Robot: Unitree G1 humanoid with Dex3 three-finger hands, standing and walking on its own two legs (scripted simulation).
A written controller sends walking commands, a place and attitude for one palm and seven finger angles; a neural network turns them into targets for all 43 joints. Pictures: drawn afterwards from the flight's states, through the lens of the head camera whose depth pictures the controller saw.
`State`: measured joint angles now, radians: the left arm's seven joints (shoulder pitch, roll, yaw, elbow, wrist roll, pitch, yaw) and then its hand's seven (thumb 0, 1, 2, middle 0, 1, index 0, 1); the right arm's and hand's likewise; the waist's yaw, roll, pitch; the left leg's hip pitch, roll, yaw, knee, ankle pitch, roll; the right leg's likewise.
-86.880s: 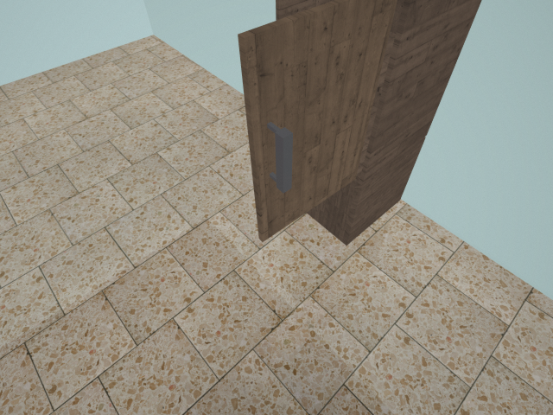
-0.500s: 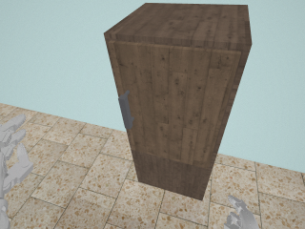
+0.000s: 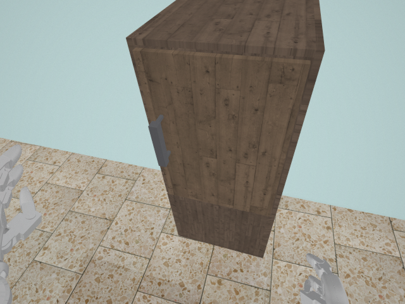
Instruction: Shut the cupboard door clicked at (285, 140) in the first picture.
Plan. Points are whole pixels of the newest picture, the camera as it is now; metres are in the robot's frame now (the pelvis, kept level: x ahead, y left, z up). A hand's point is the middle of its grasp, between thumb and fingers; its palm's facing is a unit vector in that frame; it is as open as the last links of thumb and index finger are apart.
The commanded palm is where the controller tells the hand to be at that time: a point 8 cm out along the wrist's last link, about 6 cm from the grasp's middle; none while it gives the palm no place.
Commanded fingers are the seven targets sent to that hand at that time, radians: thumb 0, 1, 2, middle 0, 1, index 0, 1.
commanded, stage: step back with the hand held close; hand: left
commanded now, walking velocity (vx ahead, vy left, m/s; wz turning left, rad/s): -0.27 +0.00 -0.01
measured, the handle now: (162, 140) +0.57 +0.19 -0.02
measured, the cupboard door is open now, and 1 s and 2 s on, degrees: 0 0 0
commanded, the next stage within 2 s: stop stepping back and stand still in 1.18 s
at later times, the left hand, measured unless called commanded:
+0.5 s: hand out of the picture +0.14 +0.30 +0.16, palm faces +0.41 -0.77 -0.49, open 7.4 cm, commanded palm +0.08 +0.33 +0.18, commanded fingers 0.00 0.90 0.90 -0.20 -0.30 -0.20 -0.30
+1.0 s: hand out of the picture +0.04 +0.30 +0.18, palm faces +0.49 -0.71 -0.50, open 7.4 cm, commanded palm -0.04 +0.33 +0.18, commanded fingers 0.00 0.90 0.90 -0.20 -0.30 -0.20 -0.30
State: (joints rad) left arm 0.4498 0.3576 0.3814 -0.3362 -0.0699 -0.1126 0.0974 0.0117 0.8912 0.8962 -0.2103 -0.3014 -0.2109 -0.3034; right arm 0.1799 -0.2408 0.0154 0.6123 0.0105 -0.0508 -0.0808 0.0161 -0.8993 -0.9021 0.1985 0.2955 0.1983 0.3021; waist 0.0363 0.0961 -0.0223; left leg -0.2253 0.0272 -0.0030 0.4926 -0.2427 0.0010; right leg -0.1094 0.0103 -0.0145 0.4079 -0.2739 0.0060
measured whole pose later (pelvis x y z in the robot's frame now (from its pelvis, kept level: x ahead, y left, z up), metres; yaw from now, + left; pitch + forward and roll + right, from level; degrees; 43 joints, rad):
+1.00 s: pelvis -0.15 +0.01 -0.02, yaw +5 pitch +2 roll -3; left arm 0.53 0.51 0.53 -0.52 -0.06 -0.30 0.15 0.01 0.89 0.90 -0.21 -0.30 -0.21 -0.30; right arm 0.24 -0.19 -0.01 0.61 -0.01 -0.10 -0.07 0.02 -0.90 -0.90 0.20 0.30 0.20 0.30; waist -0.05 0.01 -0.01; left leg -0.60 0.05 0.02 0.58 -0.14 0.03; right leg -0.28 0.08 0.02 0.60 -0.41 -0.02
